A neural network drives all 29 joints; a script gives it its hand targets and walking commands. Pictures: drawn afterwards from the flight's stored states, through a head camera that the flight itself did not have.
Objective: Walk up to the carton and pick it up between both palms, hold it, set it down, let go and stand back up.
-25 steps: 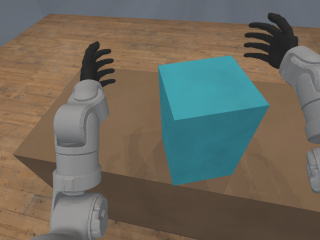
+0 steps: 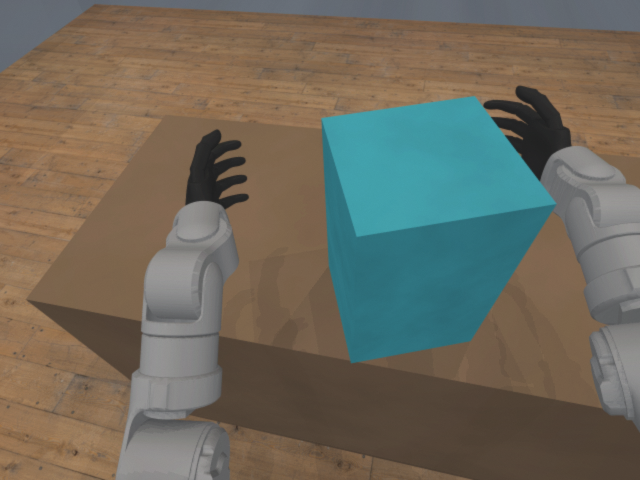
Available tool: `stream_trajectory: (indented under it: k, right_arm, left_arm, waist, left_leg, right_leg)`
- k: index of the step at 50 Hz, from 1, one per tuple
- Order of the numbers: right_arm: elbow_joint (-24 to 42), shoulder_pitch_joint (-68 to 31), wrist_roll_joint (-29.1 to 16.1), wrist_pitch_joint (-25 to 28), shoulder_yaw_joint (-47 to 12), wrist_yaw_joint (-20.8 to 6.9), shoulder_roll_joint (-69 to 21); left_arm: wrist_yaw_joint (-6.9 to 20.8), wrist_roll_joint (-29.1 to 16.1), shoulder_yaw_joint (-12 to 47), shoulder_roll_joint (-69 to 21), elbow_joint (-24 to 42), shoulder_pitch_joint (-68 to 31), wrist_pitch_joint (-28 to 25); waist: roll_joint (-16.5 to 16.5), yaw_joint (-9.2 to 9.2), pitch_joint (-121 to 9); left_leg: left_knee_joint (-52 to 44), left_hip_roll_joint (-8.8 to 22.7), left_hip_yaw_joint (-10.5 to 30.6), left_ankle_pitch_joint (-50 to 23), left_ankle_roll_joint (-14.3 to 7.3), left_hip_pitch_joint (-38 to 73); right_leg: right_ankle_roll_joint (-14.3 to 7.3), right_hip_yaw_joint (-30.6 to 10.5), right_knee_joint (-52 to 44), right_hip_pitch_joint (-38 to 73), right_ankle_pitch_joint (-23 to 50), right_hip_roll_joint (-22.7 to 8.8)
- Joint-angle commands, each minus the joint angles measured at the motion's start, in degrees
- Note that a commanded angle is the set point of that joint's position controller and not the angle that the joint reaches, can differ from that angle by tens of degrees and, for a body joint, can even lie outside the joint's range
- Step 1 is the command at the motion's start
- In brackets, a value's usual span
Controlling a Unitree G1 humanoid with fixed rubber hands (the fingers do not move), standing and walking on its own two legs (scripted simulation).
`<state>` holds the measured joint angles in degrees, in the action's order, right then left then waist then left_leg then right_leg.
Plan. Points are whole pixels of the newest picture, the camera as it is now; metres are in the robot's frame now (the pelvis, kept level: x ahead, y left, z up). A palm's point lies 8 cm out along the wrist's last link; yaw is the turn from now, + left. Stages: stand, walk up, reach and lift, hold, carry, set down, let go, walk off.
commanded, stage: reach and lift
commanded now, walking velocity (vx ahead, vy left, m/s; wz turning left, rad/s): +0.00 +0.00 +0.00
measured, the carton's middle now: (405, 244) +0.39 -0.07 +0.06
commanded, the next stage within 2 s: none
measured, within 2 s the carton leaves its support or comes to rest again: neither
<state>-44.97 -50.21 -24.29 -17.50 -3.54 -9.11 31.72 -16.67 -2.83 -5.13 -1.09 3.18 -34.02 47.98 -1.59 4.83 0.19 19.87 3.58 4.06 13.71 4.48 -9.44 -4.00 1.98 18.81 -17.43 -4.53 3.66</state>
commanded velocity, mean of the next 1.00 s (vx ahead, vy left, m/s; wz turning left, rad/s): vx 0.00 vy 0.00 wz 0.00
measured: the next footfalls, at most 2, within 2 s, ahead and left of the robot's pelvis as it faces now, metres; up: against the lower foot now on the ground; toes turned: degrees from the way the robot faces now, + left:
none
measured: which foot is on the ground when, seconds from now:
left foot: down 0.00-1.00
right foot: down 0.00-1.00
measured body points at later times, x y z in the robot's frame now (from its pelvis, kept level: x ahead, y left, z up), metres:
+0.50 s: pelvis +0.00 -0.01 +0.00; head +0.05 -0.02 +0.45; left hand +0.37 +0.14 +0.12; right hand +0.46 -0.20 +0.12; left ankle -0.04 +0.17 -0.74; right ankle +0.05 -0.07 -0.74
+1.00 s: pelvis +0.00 -0.02 +0.00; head +0.05 -0.03 +0.44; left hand +0.38 +0.10 +0.12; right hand +0.46 -0.18 +0.11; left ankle -0.04 +0.17 -0.74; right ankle +0.05 -0.07 -0.74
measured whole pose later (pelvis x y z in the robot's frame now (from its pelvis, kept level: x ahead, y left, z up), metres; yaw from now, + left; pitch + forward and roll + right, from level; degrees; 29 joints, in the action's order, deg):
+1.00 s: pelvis +0.00 -0.02 +0.00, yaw +0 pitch +5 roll +1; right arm -43.3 -45.9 -19.3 -9.3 -3.8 0.2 19.4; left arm -17.1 2.9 -3.7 -9.5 -4.2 -30.5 34.3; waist -0.8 3.9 1.2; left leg 18.7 5.0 3.5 12.6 5.1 -11.7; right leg -5.7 2.2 19.5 -20.4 -4.5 5.0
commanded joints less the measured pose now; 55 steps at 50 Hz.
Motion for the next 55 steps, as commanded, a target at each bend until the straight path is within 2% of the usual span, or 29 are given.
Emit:
stream_trajectory:
  k: [1, 3, 4, 5, 6, 8, 9, 10, 11, 12, 13, 14, 17, 18, 19, 20, 22, 26, 29, 32, 35, 37, 40, 43, 45, 46, 52, 54, 55]
  right_arm:
    - [5.2, -21.3, 2.5, 3.6, 4.7, 0.1, 8.4]
    - [10.9, -21.3, 3.5, 4.8, 5.1, 0.5, 7.9]
    - [7.6, -19.6, 3.8, 5.0, 4.3, 0.8, 5.8]
    - [10.6, -19.7, 4.3, 5.9, 5.3, 1.2, 6.0]
    - [7.6, -17.1, 4.7, 6.3, 4.4, 1.5, 3.9]
    - [13.4, -17.4, 5.4, 8.5, 5.4, 2.0, 3.7]
    - [11.0, -16.5, 5.3, 8.7, 5.5, 2.4, 3.9]
    - [14.2, -16.9, 5.1, 9.6, 5.9, 2.8, 3.8]
    - [15.2, -17.2, 5.0, 10.1, 6.3, 3.3, 5.1]
    - [15.9, -17.1, 4.8, 10.5, 6.0, 3.6, 4.7]
    - [16.9, -17.8, 4.8, 10.7, 5.9, 3.9, 3.3]
    - [16.7, -17.9, 4.5, 10.9, 6.6, 3.9, 4.3]
    - [16.6, -16.8, 4.0, 10.7, 5.2, 4.2, 3.4]
    - [15.7, -15.7, 3.8, 10.5, 4.5, 4.1, 3.2]
    - [11.6, -15.3, 4.1, 10.0, 4.7, 4.0, 3.4]
    - [12.6, -15.4, 3.9, 9.8, 3.9, 3.9, 2.4]
    - [8.1, -13.6, 4.2, 9.3, 3.6, 4.2, 0.4]
    - [9.1, -14.6, 5.1, 10.5, 3.6, 4.6, -1.5]
    - [10.7, -14.8, 5.3, 11.6, 3.8, 5.4, -1.6]
    - [13.2, -17.6, 4.9, 11.9, 3.1, 6.3, -2.7]
    - [12.4, -17.8, 4.9, 11.2, 2.5, 6.8, -3.5]
    - [10.8, -17.6, 5.0, 10.6, 2.0, 6.9, -4.7]
    - [10.9, -17.6, 4.4, 9.9, 1.0, 7.7, -5.8]
    - [10.6, -18.4, 4.9, 10.2, 1.8, 8.2, -5.1]
    - [11.6, -18.6, 5.0, 10.0, 1.0, 8.8, -6.4]
    - [9.0, -17.6, 5.3, 9.8, 1.4, 9.0, -6.7]
    - [13.6, -19.0, 4.8, 10.0, -0.5, 11.4, -9.5]
    - [15.2, -19.3, 4.1, 10.1, -1.0, 11.8, -9.7]
    - [13.0, -18.0, 3.6, 9.6, -1.2, 12.1, -9.5]
  left_arm:
    - [0.1, 1.2, 2.1, -1.0, 3.1, -16.4, -5.0]
    - [-0.1, 1.9, 0.9, -1.0, 8.0, -16.5, -5.9]
    - [0.2, 2.3, 1.8, -2.4, 2.5, -14.1, -6.8]
    - [0.3, 2.7, 0.7, -1.5, 7.2, -15.1, -7.9]
    - [0.7, 3.8, 0.8, -2.0, 0.7, -11.5, -8.8]
    - [0.8, 4.5, -0.3, -1.5, 7.5, -12.7, -11.4]
    - [0.8, 4.3, 0.7, -2.4, 6.0, -11.9, -11.8]
    - [0.9, 3.9, 0.8, -1.9, 8.0, -11.1, -12.8]
    - [0.7, 4.1, 0.8, -1.8, 10.4, -12.0, -13.3]
    - [0.8, 4.1, 1.5, -2.7, 8.7, -11.2, -13.6]
    - [0.8, 3.7, 2.2, -2.7, 10.7, -12.7, -14.2]
    - [0.5, 3.2, 3.3, -3.0, 11.8, -12.5, -14.4]
    - [0.7, 3.5, 3.1, -3.2, 9.6, -11.6, -14.3]
    - [0.6, 3.3, 3.5, -3.4, 8.5, -10.6, -14.0]
    - [0.9, 3.0, 4.5, -4.6, 4.3, -10.7, -13.6]
    - [0.8, 3.3, 3.2, -4.4, 4.8, -10.2, -13.4]
    - [1.3, 3.8, 3.2, -4.8, 0.4, -8.9, -12.9]
    - [1.4, 5.2, 1.1, -5.0, 2.6, -10.2, -14.6]
    - [1.3, 5.8, 1.6, -5.6, 4.5, -9.6, -15.8]
    - [0.6, 6.4, 1.5, -5.1, 6.3, -12.7, -16.3]
    - [-0.4, 5.7, 3.1, -6.7, 5.2, -13.4, -16.0]
    - [-0.5, 5.1, 3.7, -7.5, 2.4, -13.0, -15.5]
    - [-0.3, 5.2, 3.0, -7.5, 1.6, -13.9, -15.4]
    - [-0.5, 4.9, 3.8, -8.4, 1.7, -14.1, -15.6]
    - [-0.7, 5.7, 2.7, -8.2, 1.4, -13.7, -15.5]
    - [-0.6, 5.9, 2.7, -8.6, 0.1, -13.4, -15.7]
    - [-1.1, 7.3, 0.9, -8.3, 2.4, -14.3, -15.9]
    - [-1.2, 6.7, 2.0, -8.9, 3.7, -13.7, -16.0]
    - [-1.1, 6.8, 1.9, -8.8, 3.0, -13.1, -15.8]
  waist:
    - [6.7, -0.41, -25.4]
    - [6.5, 0.77, -30.0]
    - [7.6, -0.14, -25.7]
    - [6.5, 0.52, -29.7]
    - [8.4, -0.58, -25.4]
    - [8.4, 0.11, -30.9]
    - [7.8, -0.93, -30.4]
    - [8.0, -0.50, -32.7]
    - [7.4, -1.11, -35.0]
    - [8.0, -1.21, -33.2]
    - [7.0, -1.18, -35.0]
    - [6.4, -1.61, -35.3]
    - [6.2, -0.25, -34.6]
    - [6.2, -0.78, -34.2]
    - [5.6, -1.38, -31.4]
    - [6.5, -0.28, -30.5]
    - [7.2, -0.88, -26.1]
    - [8.0, -0.04, -26.5]
    - [7.9, -1.08, -28.1]
    - [6.5, 0.06, -30.2]
    - [5.2, 0.24, -29.7]
    - [6.5, 0.02, -28.1]
    - [6.9, 0.21, -28.4]
    - [6.3, -0.38, -29.0]
    - [7.2, 0.20, -29.4]
    - [7.2, -0.52, -27.9]
    - [7.6, 1.16, -27.7]
    - [6.8, 1.26, -30.5]
    - [6.2, 0.78, -28.5]
  left_leg:
    - [-3.1, -3.0, -3.4, -8.9, -2.6, -10.0]
    - [-3.0, -3.0, -3.8, -12.2, -2.5, -7.8]
    - [-2.5, -3.3, -3.7, -10.2, -2.9, -9.7]
    - [-2.5, -3.3, -3.9, -12.3, -2.8, -8.7]
    - [-2.5, -3.6, -4.1, -10.4, -3.0, -11.4]
    - [-2.7, -3.7, -4.8, -12.6, -2.9, -11.6]
    - [-2.3, -3.9, -4.4, -13.1, -2.7, -11.2]
    - [-1.9, -3.8, -4.7, -14.3, -2.5, -11.1]
    - [-1.7, -4.1, -4.8, -16.4, -2.4, -10.1]
    - [-1.5, -4.0, -4.4, -15.9, -2.5, -11.0]
    - [-1.5, -4.1, -4.6, -16.4, -2.4, -10.3]
    - [-1.4, -3.8, -4.6, -16.8, -2.1, -10.3]
    - [-1.9, -3.3, -4.5, -14.9, -2.7, -9.5]
    - [-2.2, -3.4, -4.5, -15.0, -2.6, -9.7]
    - [-2.6, -3.1, -4.0, -13.6, -2.9, -9.8]
    - [-2.9, -3.0, -4.0, -13.0, -2.9, -9.1]
    - [-3.4, -3.1, -3.9, -10.7, -3.4, -9.1]
    - [-3.8, -3.5, -4.4, -11.9, -3.6, -9.4]
    - [-3.4, -3.7, -4.7, -14.0, -3.3, -9.4]
    - [-3.4, -3.8, -5.1, -12.5, -3.2, -9.3]
    - [-3.1, -3.3, -4.7, -10.9, -3.5, -8.2]
    - [-3.2, -2.9, -4.8, -10.2, -3.8, -8.8]
    - [-3.3, -2.8, -4.4, -8.8, -3.8, -8.8]
    - [-2.8, -2.8, -4.3, -10.9, -3.6, -7.7]
    - [-2.8, -2.8, -4.4, -11.2, -3.8, -7.2]
    - [-2.8, -2.8, -4.4, -11.7, -3.8, -7.5]
    - [-3.0, -3.2, -5.0, -11.1, -4.0, -8.0]
    - [-2.6, -2.8, -4.8, -12.5, -3.8, -7.3]
    - [-2.5, -3.1, -4.9, -12.0, -3.5, -7.9]
  right_leg:
    - [2.9, -2.2, 1.9, 24.1, 7.2, -0.9]
    - [3.0, -1.8, 2.2, 26.3, 11.0, -0.5]
    - [3.3, -2.3, 2.4, 25.1, 9.6, -0.7]
    - [3.4, -2.4, 2.7, 26.9, 12.4, -1.0]
    - [3.7, -2.2, 2.8, 26.6, 11.4, -0.8]
    - [3.9, -2.7, 3.2, 30.4, 15.8, -1.0]
    - [4.4, -2.7, 3.9, 30.5, 18.3, -1.2]
    - [4.5, -2.6, 4.3, 31.3, 20.9, -1.3]
    - [4.8, -2.6, 4.7, 32.0, 23.2, -1.3]
    - [4.8, -2.8, 4.9, 31.6, 22.8, -1.0]
    - [4.9, -3.1, 4.5, 31.4, 23.9, -1.3]
    - [5.0, -2.9, 5.0, 30.5, 23.8, -1.3]
    - [4.8, -3.3, 3.8, 28.9, 20.2, -1.7]
    - [4.7, -2.8, 3.5, 28.8, 19.3, -1.5]
    - [4.3, -2.6, 2.8, 26.4, 15.9, -1.4]
    - [4.0, -2.1, 2.2, 25.8, 13.3, -1.0]
    - [3.8, -2.4, 0.8, 23.9, 10.2, -1.4]
    - [4.2, -2.7, 1.4, 25.9, 13.5, -1.4]
    - [4.8, -2.4, 2.8, 28.4, 18.5, -1.3]
    - [5.3, -3.0, 2.7, 28.2, 17.2, -2.0]
    - [4.7, -2.8, 1.9, 25.0, 10.3, -1.8]
    - [4.1, -2.9, 1.5, 23.3, 8.3, -1.8]
    - [4.6, -3.3, 0.8, 23.8, 6.3, -2.4]
    - [4.3, -2.4, 1.6, 22.9, 9.2, -1.6]
    - [4.6, -2.6, 1.8, 23.7, 10.1, -1.7]
    - [4.4, -2.4, 2.0, 23.6, 10.5, -1.6]
    - [5.1, -3.6, 2.2, 26.4, 11.7, -2.0]
    - [5.2, -3.4, 2.5, 26.6, 13.2, -2.2]
    - [5.5, -3.7, 2.5, 26.4, 13.3, -2.4]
